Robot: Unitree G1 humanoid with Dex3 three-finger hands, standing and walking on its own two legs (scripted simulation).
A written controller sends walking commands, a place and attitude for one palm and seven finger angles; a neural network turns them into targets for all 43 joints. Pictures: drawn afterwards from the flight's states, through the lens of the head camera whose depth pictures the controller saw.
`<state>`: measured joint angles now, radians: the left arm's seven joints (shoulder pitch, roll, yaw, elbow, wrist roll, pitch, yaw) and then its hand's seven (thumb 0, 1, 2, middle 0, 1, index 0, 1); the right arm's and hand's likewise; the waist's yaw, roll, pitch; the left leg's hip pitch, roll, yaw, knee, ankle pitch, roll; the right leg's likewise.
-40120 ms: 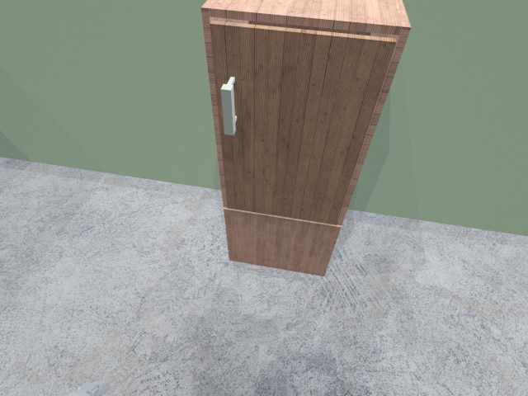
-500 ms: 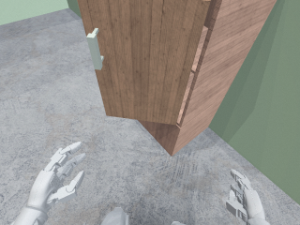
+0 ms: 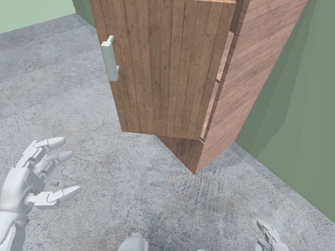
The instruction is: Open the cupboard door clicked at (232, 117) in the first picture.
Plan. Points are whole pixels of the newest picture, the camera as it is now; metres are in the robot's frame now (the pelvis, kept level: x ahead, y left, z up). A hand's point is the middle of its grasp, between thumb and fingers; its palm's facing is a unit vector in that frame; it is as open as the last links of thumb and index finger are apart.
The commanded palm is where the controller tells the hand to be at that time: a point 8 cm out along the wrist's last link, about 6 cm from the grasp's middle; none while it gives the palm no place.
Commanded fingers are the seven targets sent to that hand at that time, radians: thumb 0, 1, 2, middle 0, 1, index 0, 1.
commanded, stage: raise the hand with hooked fingers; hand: left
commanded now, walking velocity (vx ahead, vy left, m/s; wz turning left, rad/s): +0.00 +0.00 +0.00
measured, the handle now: (112, 58) +0.63 +0.20 +0.10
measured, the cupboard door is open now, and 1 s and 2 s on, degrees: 43 43 43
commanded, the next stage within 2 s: move the hooked fingers beside the handle in 1.22 s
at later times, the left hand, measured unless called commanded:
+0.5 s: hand (37, 167) +0.26 +0.28 +0.09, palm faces -0.05 -1.00 -0.03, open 13.8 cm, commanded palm +0.24 +0.33 +0.11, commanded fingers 0.00 -0.50 0.30 -0.30 -1.20 -0.30 -1.20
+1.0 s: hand (39, 150) +0.29 +0.27 +0.12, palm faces -0.05 -1.00 -0.01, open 14.0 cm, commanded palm +0.26 +0.32 +0.13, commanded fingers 0.00 -0.50 0.30 -0.30 -1.20 -0.30 -1.20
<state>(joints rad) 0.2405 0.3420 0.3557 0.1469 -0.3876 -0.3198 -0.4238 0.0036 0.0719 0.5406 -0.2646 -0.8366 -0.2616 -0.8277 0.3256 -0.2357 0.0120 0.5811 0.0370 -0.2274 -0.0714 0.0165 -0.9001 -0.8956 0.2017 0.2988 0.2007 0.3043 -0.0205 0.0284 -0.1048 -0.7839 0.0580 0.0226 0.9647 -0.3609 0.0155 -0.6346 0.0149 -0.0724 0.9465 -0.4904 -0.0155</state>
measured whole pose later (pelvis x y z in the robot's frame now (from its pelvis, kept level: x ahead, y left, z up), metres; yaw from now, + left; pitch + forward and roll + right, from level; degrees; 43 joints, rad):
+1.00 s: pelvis +0.01 +0.00 +0.03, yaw +1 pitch +6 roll -2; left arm -0.06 0.45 0.43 0.41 -0.39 -0.19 -0.59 -0.01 -0.50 0.30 -0.30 -1.20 -0.30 -1.20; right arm 0.30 -0.29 0.04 0.57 0.06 -0.19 -0.09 0.02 -0.90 -0.90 0.20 0.30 0.20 0.30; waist -0.01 0.02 -0.06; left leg -0.60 0.05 0.02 0.78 -0.29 0.02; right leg -0.44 0.01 -0.08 0.75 -0.41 -0.02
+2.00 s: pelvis +0.01 +0.01 +0.01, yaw +0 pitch +12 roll -3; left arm -0.57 0.55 0.42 0.90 -0.28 -0.27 -0.57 -0.01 -0.50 0.30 -0.30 -1.20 -0.30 -1.20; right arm 0.35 -0.29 0.03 0.62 0.05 -0.07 -0.08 0.01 -0.90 -0.90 0.20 0.30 0.20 0.30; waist -0.07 0.01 -0.08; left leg -0.75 0.05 0.03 0.87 -0.33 0.03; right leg -0.60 0.01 -0.06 0.83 -0.44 0.00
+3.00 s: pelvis +0.03 +0.02 -0.01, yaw -3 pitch +25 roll -6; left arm -1.18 0.89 0.49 1.35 -0.04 -0.24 -0.48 -0.01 -0.50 0.30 -0.30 -1.20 -0.30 -1.20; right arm 0.45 -0.28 0.08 0.62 0.00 0.06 -0.07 0.01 -0.90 -0.90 0.20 0.30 0.20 0.30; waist -0.26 0.03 -0.07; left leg -1.06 0.09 0.01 1.02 -0.40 0.03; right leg -0.88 0.06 -0.07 0.92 -0.47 0.00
